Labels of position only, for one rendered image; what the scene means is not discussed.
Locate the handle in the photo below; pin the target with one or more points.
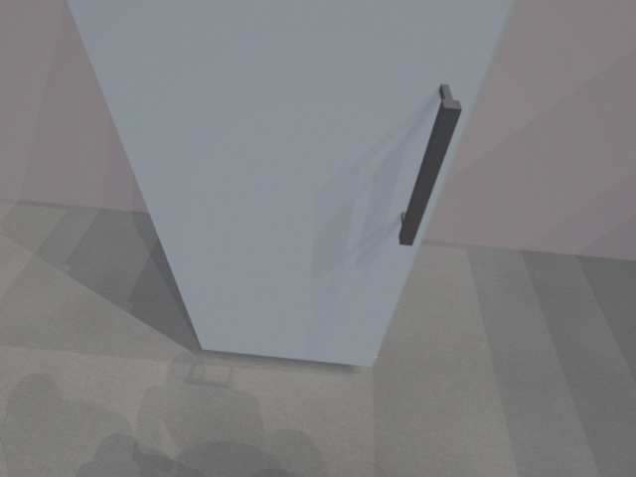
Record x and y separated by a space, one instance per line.
441 134

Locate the fridge door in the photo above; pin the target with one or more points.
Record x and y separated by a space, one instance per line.
276 144

